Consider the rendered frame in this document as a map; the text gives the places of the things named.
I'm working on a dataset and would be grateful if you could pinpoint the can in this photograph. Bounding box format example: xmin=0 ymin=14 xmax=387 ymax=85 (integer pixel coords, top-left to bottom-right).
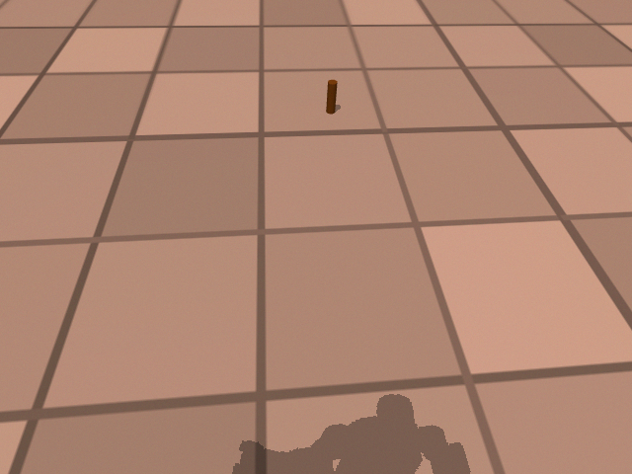
xmin=326 ymin=80 xmax=338 ymax=114

